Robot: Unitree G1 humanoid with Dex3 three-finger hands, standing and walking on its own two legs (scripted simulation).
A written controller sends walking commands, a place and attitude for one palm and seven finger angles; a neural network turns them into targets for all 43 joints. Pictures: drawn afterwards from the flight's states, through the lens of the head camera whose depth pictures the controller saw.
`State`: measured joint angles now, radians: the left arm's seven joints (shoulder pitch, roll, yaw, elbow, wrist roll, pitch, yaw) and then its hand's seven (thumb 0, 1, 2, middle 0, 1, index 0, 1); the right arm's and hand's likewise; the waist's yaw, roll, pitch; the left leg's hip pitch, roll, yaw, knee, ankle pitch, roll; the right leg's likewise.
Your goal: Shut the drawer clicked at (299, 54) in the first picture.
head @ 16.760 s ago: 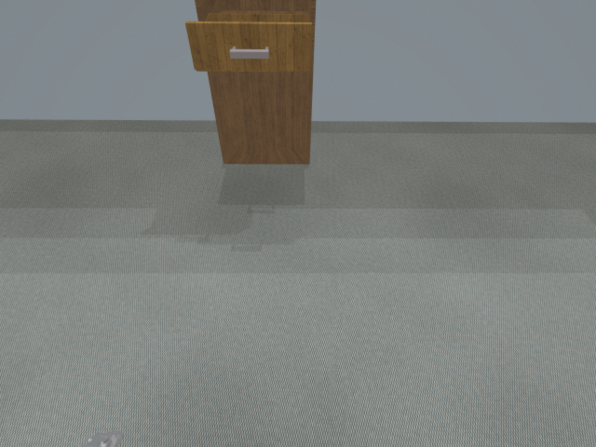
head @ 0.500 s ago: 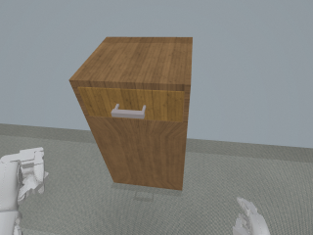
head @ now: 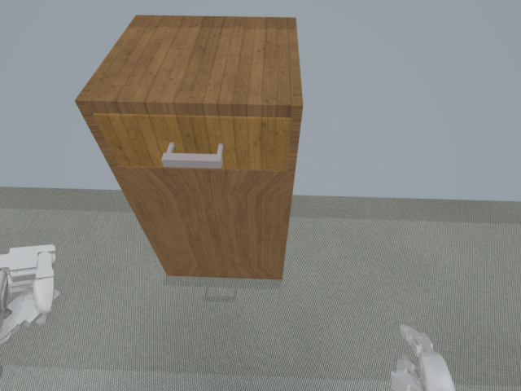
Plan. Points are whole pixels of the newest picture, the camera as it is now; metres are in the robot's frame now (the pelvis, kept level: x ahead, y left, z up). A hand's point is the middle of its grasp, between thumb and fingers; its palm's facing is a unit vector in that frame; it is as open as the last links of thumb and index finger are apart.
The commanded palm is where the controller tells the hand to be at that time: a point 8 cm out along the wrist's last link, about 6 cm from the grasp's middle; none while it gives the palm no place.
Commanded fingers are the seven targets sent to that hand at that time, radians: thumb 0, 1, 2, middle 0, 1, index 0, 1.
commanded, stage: step back with the hand held close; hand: left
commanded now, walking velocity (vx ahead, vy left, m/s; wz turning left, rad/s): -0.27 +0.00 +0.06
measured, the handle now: (194, 154) +0.60 +0.19 -0.03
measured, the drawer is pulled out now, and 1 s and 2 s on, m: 0.00 0.00 0.00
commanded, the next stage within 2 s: stop stepping back and stand still in 1.02 s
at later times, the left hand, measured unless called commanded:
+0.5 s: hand (10, 365) +0.12 +0.23 +0.16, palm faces +0.39 -0.77 -0.51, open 3.3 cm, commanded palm +0.05 +0.28 +0.18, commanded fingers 0.00 0.90 0.90 -1.40 -1.60 -1.40 -1.60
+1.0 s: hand out of the picture +0.04 +0.25 +0.18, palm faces +0.47 -0.74 -0.48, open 3.3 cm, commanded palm -0.02 +0.27 +0.18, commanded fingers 0.00 0.90 0.90 -1.40 -1.60 -1.40 -1.60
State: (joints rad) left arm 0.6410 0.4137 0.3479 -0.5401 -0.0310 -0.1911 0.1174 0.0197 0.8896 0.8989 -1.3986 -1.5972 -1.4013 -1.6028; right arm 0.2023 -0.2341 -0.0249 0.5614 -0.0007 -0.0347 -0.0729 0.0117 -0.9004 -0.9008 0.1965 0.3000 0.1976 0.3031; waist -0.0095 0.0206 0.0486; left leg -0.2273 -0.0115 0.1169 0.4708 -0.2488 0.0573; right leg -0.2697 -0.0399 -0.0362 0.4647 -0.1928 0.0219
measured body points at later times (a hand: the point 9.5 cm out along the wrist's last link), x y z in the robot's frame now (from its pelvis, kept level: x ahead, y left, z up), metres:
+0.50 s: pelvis -0.06 -0.01 -0.01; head -0.03 +0.00 +0.44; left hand +0.10 +0.27 +0.19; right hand +0.12 -0.25 -0.08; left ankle +0.00 +0.08 -0.74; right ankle +0.02 -0.14 -0.74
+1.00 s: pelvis -0.13 -0.02 -0.01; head -0.11 +0.02 +0.44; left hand +0.01 +0.29 +0.20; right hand +0.05 -0.23 -0.09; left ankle +0.00 +0.08 -0.74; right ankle -0.26 -0.16 -0.70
